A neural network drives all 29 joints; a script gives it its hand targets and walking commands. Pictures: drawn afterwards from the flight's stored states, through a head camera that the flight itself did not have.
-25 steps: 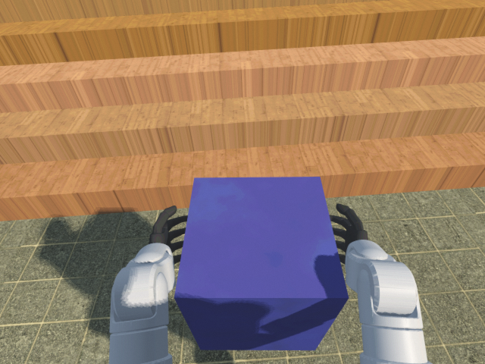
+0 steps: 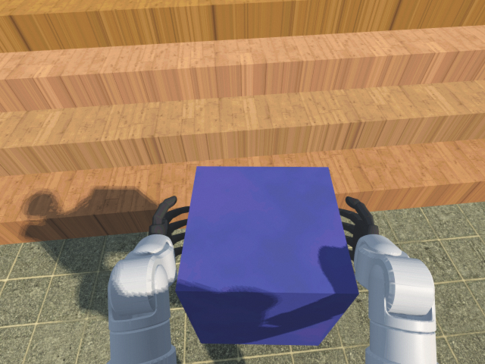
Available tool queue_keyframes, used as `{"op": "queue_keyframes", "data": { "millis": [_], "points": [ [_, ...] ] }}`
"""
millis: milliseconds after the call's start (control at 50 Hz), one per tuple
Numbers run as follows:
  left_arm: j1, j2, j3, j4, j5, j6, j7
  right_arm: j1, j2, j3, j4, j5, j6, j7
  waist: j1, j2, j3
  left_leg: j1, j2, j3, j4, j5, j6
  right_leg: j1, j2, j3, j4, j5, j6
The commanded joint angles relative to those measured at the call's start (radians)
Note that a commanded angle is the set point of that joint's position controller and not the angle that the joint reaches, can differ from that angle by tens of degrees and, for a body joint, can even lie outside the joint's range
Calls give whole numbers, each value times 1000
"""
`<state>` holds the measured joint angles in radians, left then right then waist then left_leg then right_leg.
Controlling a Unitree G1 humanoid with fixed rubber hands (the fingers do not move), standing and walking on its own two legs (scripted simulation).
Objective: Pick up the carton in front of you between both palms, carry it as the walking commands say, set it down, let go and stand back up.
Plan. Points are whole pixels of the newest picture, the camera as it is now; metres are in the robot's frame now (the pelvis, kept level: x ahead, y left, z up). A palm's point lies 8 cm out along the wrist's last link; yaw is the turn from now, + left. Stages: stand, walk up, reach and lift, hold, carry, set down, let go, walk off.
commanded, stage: carry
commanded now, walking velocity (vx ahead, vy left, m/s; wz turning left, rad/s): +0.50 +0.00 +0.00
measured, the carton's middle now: (260, 260) +0.28 -0.01 +0.01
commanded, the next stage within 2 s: none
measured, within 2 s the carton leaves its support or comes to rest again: neither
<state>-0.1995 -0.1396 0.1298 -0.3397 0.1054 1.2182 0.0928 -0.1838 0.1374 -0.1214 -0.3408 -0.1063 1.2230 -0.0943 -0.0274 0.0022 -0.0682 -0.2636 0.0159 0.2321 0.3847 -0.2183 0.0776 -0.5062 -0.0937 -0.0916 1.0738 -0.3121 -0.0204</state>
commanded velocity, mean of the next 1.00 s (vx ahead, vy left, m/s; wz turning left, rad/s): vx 0.50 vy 0.00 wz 0.00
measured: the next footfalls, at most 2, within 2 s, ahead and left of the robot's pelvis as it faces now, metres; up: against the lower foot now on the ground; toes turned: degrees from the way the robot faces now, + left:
right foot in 0.28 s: +0.39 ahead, -0.11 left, +0.00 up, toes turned -9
left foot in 0.78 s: +0.69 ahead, +0.07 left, +0.00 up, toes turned +9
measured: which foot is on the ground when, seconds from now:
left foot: down 0.00-0.32, up 0.34-0.76, down 0.78-1.00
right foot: up 0.00-0.26, down 0.28-0.78, up 0.80-1.00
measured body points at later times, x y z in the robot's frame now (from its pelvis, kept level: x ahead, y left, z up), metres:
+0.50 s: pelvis +0.33 -0.05 +0.00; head +0.37 -0.05 +0.45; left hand +0.63 +0.14 +0.13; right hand +0.67 -0.16 +0.12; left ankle +0.28 +0.09 -0.66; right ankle +0.35 -0.10 -0.74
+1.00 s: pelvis +0.64 +0.02 -0.01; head +0.73 +0.03 +0.43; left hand +1.06 +0.16 +0.11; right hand +1.04 -0.15 +0.11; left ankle +0.65 +0.06 -0.74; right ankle +0.61 -0.11 -0.60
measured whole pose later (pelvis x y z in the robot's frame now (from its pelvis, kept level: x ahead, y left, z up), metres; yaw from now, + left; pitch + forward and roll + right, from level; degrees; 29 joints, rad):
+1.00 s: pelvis +0.64 +0.02 -0.01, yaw +2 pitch +6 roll -1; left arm -0.86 -0.01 0.31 0.00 0.09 1.31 0.13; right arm -0.84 0.01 -0.27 0.03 -0.04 1.29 -0.15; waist -0.07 -0.01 0.09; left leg -0.39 -0.02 0.15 0.52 -0.26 0.11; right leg -0.78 -0.02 -0.04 1.49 -0.37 -0.07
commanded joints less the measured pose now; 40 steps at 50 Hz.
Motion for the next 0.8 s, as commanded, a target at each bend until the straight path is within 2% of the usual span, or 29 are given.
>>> {"op": "queue_keyframes", "data": {
  "millis": [0, 100, 140, 180, 220, 240, 260, 280, 300, 320, 340, 360, 380, 400, 440, 480, 540, 620, 660, 680, 700, 720, 740, 760, 780],
  "points": [
    [-358, -929, -723, -14, -356, -13, -246, -458, 928, 737, -82, 430, -11, 269, 9, 91, -253, 356, 276, -292, -202, 250, 53, -152, -14, 3, -128, 75, 9],
    [-315, -902, -720, -16, -324, -15, -226, -402, 868, 727, -64, 432, -7, 288, 6, 136, -162, 383, 224, -164, -200, 414, 46, -171, 24, -80, -405, 203, 22],
    [-342, -893, -731, -51, -339, -11, -227, -410, 854, 722, -83, 429, -6, 287, 5, 150, -119, 362, 204, -116, -194, 458, 35, -123, 47, -122, -497, 244, 14],
    [-410, -873, -742, -116, -372, -1, -229, -448, 835, 717, -126, 429, -1, 279, 2, 163, -93, 348, 209, -97, -190, 500, 29, -51, 59, -150, -551, 290, -2],
    [-447, -836, -737, -164, -398, 16, -227, -479, 803, 707, -174, 426, 12, 264, 13, 184, -135, 357, 207, -55, -91, 668, 5, 93, 81, -167, -578, 301, -21],
    [-441, -817, -730, -169, -400, 25, -225, -482, 783, 703, -187, 425, 22, 257, 28, 175, -180, 343, 185, -5, 37, 724, -19, 223, 118, -202, -613, 286, -21],
    [-431, -791, -717, -168, -400, 34, -224, -480, 755, 699, -197, 420, 32, 251, 45, 126, -247, 267, 149, 20, 222, 680, -41, 416, 139, -218, -627, 214, -21],
    [-434, -765, -707, -171, -397, 46, -224, -506, 719, 695, -205, 416, 42, 246, 68, 33, -322, 113, 134, -2, 451, 420, -55, 607, -6, -32, -637, 84, -24],
    [-456, -734, -687, -140, -389, 46, -227, -545, 724, 705, -234, 424, 59, 240, 70, -253, -399, -213, 1, -56, 761, 72, -96, 816, -291, 498, -744, -108, -193],
    [-464, -745, -693, -142, -410, 55, -229, -576, 706, 695, -224, 414, 65, 237, 64, -271, -347, -358, -34, -171, 920, -233, -72, 792, -326, 615, -850, 22, -226],
    [-512, -751, -697, -163, -427, 60, -229, -596, 721, 695, -202, 409, 65, 235, 55, -214, -335, -387, 25, -229, 984, -215, -41, 749, -301, 493, -821, 169, -209],
    [-559, -763, -706, -169, -437, 62, -230, -623, 735, 692, -190, 409, 62, 232, 52, -97, -333, -381, 67, -245, 946, -160, -27, 693, -273, 389, -795, 278, -178],
    [-611, -768, -711, -178, -444, 63, -231, -646, 740, 690, -180, 409, 59, 228, 47, -27, -305, -368, 95, -241, 873, -114, -26, 617, -251, 300, -791, 369, -150],
    [-647, -763, -713, -173, -452, 65, -231, -673, 738, 691, -164, 406, 58, 222, 49, -42, -312, -339, 102, -233, 806, -84, -28, 583, -227, 229, -797, 376, -123],
    [-705, -731, -715, -142, -462, 71, -231, -712, 721, 687, -114, 393, 57, 207, 56, -92, -322, -329, 81, -197, 741, -57, -34, 562, -197, 153, -801, 364, -119],
    [-772, -690, -702, -85, -470, 79, -230, -773, 688, 674, -58, 381, 64, 191, 56, -117, -299, -374, 71, -174, 659, -27, -39, 554, -182, 113, -816, 339, -137],
    [-860, -659, -659, 27, -479, 96, -227, -873, 665, 638, 40, 385, 87, 175, 63, -130, -249, -450, 73, -142, 533, 53, -53, 565, -163, 71, -835, 370, -155],
    [-973, -702, -601, 182, -480, 107, -224, -1013, 715, 599, 173, 423, 107, 179, 69, -127, -189, -396, 28, -72, 293, 133, -46, 551, -104, -19, -804, 515, -141],
    [-1056, -729, -577, 234, -475, 103, -220, -1106, 750, 586, 219, 449, 105, 185, 67, -148, -185, -333, 6, -53, 205, 180, -28, 565, -101, -40, -773, 578, -126],
    [-1099, -744, -563, 258, -472, 100, -216, -1155, 766, 577, 239, 457, 102, 187, 53, -174, -204, -283, 3, -56, 208, 171, -14, 577, -109, -58, -723, 632, -117],
    [-1136, -759, -553, 282, -472, 100, -212, -1189, 774, 563, 267, 471, 98, 189, 19, -169, -259, -149, -31, -39, 221, 185, -2, 537, -103, -96, -602, 764, -105],
    [-1173, -773, -542, 305, -472, 100, -207, -1211, 785, 546, 302, 477, 94, 192, -23, -123, -320, 3, -80, 10, 145, 208, -5, 505, -57, -158, -422, 798, -73],
    [-1209, -780, -531, 323, -469, 97, -203, -1233, 792, 526, 326, 482, 89, 196, -59, -39, -378, 185, -87, 20, 88, 211, -21, 414, -8, -169, -222, 666, -46],
    [-1246, -781, -513, 350, -463, 96, -198, -1242, 805, 503, 364, 491, 88, 200, -82, 92, -389, 364, 86, -232, 125, 284, -22, 193, 28, -98, -26, 307, -26],
    [-1249, -824, -493, 391, -464, 102, -192, -1288, 779, 469, 385, 487, 81, 200, -48, 325, -473, 551, 343, -692, 46, 377, 162, -79, 157, -19, 241, -197, 6]
  ]
}}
